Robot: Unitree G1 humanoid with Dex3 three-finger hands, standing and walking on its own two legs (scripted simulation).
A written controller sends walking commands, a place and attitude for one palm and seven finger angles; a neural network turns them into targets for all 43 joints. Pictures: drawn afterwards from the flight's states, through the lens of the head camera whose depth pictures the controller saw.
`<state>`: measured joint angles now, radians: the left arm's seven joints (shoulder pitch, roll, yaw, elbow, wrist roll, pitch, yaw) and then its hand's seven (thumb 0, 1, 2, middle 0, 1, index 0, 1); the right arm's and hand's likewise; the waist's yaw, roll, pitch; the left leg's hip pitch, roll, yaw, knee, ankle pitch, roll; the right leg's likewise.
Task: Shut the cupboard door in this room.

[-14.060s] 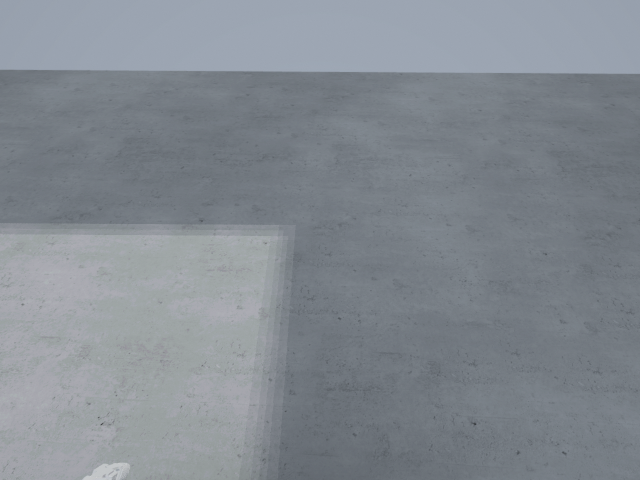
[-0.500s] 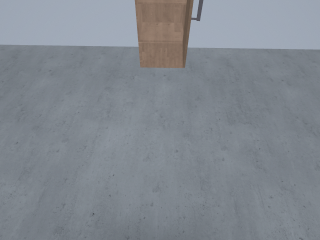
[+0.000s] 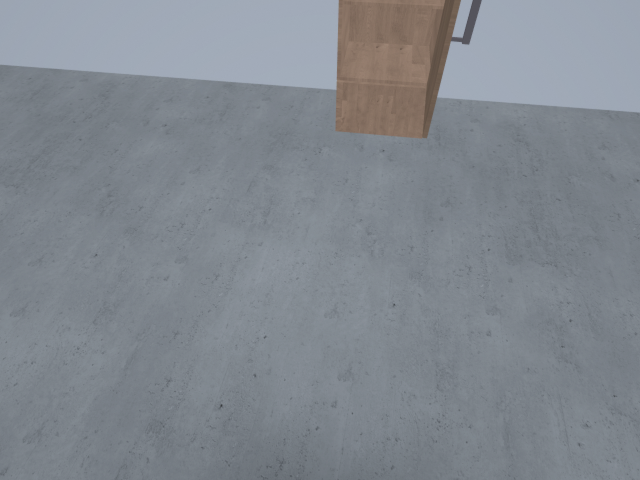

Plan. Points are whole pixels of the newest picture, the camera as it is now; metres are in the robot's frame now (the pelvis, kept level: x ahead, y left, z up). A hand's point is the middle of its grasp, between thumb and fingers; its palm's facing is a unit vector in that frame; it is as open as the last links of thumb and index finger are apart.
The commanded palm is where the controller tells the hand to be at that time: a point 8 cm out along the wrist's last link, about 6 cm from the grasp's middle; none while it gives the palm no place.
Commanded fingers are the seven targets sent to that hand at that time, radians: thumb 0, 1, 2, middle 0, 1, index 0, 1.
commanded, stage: stand and wait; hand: left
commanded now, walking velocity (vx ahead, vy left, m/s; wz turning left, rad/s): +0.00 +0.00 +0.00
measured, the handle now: (465, 18) +1.40 -0.40 -0.03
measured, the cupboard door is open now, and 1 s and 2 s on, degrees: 86 86 86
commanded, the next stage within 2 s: turn or walk to find it in 0.26 s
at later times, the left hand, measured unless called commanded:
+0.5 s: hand out of the picture -0.01 +0.15 -0.18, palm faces +0.14 -0.97 -0.19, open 7.3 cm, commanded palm none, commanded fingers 0.00 0.90 0.90 -0.20 -0.30 -0.20 -0.30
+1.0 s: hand out of the picture +0.04 +0.20 -0.14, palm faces +0.27 -0.91 -0.30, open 7.4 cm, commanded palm none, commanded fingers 0.00 0.90 0.90 -0.20 -0.30 -0.20 -0.30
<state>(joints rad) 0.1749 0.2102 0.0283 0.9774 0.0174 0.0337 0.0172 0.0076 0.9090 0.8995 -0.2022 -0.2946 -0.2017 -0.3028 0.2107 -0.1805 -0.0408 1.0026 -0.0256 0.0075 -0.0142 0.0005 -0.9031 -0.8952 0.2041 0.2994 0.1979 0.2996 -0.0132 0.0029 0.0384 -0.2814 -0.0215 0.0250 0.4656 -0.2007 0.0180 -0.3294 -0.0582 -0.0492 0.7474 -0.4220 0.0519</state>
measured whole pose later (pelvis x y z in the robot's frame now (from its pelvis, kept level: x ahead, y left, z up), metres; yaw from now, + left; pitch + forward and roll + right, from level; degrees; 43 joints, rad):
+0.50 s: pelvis +0.00 -0.02 +0.00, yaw +5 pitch -1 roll +0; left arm 0.27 0.15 0.02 1.11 0.01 0.01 0.02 0.01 0.91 0.90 -0.21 -0.30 -0.21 -0.30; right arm 0.22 -0.18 -0.04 1.12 -0.01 0.02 -0.03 0.00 -0.91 -0.90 0.20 0.30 0.19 0.30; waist 0.02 0.00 0.06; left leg -0.23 0.03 -0.03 0.55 -0.29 -0.04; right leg -0.18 -0.04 -0.15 0.55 -0.34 -0.03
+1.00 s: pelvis -0.03 -0.03 +0.00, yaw +16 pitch +1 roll +1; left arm 0.11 0.23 0.05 0.91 0.01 0.02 0.02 0.01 0.91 0.90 -0.20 -0.29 -0.20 -0.30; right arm 0.23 -0.21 -0.07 0.98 -0.03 0.04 0.00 0.00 -0.90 -0.90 0.21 0.30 0.20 0.30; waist -0.03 0.03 0.05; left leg -0.34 -0.05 -0.12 0.49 -0.17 -0.02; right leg -0.27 -0.03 -0.03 0.61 -0.37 0.05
